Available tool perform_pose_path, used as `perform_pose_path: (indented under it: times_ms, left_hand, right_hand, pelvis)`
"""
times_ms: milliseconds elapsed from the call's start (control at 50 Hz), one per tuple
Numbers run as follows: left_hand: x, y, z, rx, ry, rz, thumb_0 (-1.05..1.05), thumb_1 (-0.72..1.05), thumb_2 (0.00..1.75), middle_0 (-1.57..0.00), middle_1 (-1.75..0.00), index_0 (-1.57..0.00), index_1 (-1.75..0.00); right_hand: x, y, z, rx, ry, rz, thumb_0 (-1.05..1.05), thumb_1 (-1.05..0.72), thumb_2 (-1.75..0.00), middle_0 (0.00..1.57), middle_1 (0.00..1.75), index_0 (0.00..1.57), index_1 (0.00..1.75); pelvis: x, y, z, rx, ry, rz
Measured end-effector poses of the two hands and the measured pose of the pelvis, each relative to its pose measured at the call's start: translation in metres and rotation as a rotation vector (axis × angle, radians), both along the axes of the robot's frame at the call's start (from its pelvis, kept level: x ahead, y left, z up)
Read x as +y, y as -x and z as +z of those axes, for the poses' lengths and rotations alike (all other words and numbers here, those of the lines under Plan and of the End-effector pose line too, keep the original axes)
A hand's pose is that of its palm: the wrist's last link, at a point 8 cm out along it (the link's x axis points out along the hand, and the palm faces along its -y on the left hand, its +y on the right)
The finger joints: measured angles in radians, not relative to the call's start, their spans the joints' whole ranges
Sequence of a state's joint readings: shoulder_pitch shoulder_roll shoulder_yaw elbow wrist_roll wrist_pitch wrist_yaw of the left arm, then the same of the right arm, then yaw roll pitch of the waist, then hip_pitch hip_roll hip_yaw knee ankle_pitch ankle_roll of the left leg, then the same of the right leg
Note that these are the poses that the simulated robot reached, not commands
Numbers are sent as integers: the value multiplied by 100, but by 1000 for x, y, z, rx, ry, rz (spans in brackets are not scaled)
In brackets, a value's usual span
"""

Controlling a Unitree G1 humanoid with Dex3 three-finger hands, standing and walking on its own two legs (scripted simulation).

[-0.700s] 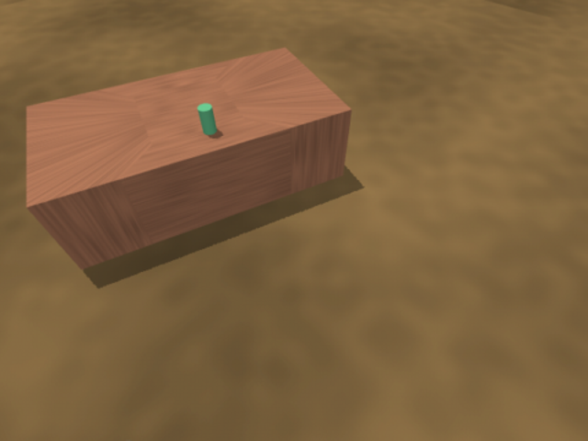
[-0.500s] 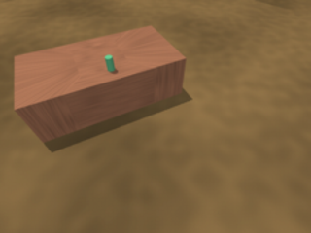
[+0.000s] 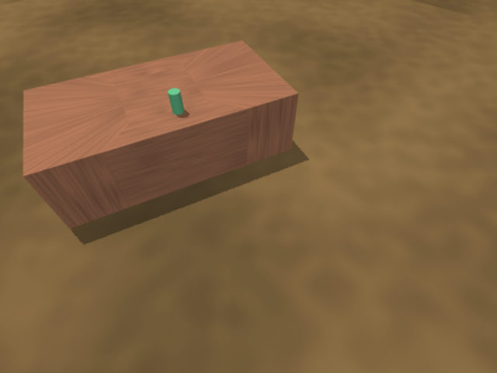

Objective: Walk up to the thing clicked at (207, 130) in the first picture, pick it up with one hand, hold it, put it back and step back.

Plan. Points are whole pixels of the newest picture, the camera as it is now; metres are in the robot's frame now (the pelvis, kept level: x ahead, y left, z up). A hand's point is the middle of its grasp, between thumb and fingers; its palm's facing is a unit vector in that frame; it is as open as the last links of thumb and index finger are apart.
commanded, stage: stand
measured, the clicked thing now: (176, 101) +1.24 +0.40 -0.34
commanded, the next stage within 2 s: walk up in 0.42 s
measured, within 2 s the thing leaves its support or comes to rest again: neither
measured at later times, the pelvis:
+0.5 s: pelvis +0.00 +0.00 +0.00, yaw +3 degrees
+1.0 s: pelvis +0.12 +0.15 -0.02, yaw +15 degrees
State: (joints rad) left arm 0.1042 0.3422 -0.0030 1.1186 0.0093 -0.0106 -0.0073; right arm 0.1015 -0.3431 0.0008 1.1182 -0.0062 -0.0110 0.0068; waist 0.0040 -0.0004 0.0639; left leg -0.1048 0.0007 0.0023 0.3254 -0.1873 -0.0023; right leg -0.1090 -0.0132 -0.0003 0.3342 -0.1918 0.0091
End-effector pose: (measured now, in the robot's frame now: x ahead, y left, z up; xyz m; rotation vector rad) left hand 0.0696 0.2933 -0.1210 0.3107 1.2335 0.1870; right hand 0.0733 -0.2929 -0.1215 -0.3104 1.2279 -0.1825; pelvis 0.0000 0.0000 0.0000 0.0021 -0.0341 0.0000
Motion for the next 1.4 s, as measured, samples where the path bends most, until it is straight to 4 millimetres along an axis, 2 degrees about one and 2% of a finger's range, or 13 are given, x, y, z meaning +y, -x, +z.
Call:
perform_pose_path:
  times_ms: [440,500,580,660,720,800,840,960,1080,1180,1240,1340,1400]
  left_hand:
    - [1,2,1,-13,1,6,1,90,90,-20,-30,-20,-30]
    - [13,8,4,-66,-18,42,0,90,90,-20,-30,-21,-30]
    - [45,26,12,-73,-75,98,0,90,90,-21,-30,-21,-30]
    - [87,37,16,-52,-122,141,1,90,90,-21,-30,-21,-30]
    - [122,37,11,-45,-141,164,1,90,90,-21,-30,-21,-30]
    - [170,21,-11,-36,-148,182,1,90,90,-20,-30,-21,-30]
    - [184,8,-19,-25,-139,180,1,90,90,-20,-30,-20,-30]
    - [190,-49,-4,-98,-65,170,1,90,90,-20,-30,-20,-30]
    - [194,-87,10,-115,-62,184,1,90,90,-20,-30,-20,-30]
    - [202,-110,14,-132,-124,222,1,90,90,-20,-30,-21,-30]
    - [205,-111,18,-149,-155,283,0,90,90,-20,-30,-21,-30]
    - [208,-104,34,-115,-156,363,1,90,90,-20,-30,-21,-30]
    - [215,-100,38,-75,-149,391,1,90,90,-20,-30,-21,-30]
  right_hand:
    - [-3,3,1,0,-3,3,0,-90,-89,21,30,20,30]
    - [-6,-1,0,24,-5,43,0,-90,-89,21,30,20,30]
    - [-6,-17,5,40,8,84,0,-90,-89,21,30,20,30]
    - [7,-45,10,30,28,119,0,-91,-89,21,30,20,30]
    - [28,-72,11,17,43,150,0,-91,-89,20,30,20,30]
    - [67,-108,4,-30,69,168,0,-91,-89,20,30,20,30]
    - [88,-119,0,-63,67,167,0,-91,-89,20,30,20,30]
    - [138,-134,6,-9,12,190,0,-90,-89,21,30,20,30]
    - [159,-174,-2,9,-20,235,0,-90,-89,21,30,20,30]
    - [165,-234,-24,-11,-43,277,0,-90,-89,21,30,20,30]
    - [178,-279,-32,-18,-44,329,0,-90,-89,21,30,20,30]
    - [207,-351,-17,-70,-56,419,0,-91,-89,21,30,20,30]
    - [224,-386,-6,-98,-50,453,0,-91,-89,21,30,20,30]
  pelvis:
    - [-1,1,0,0,4,7]
    - [3,-1,-5,6,19,47]
    - [18,-11,-6,10,25,82]
    - [42,-26,-10,-2,37,128]
    - [65,-41,-17,-7,45,156]
    - [104,-66,-36,-12,13,185]
    - [119,-75,-41,-18,-2,189]
    - [144,-109,-20,-7,0,242]
    - [160,-156,-15,-5,-26,278]
    - [164,-202,-29,-13,-22,298]
    - [168,-223,-31,-27,0,327]
    - [185,-253,-17,-27,2,354]
    - [198,-269,-11,-23,6,364]
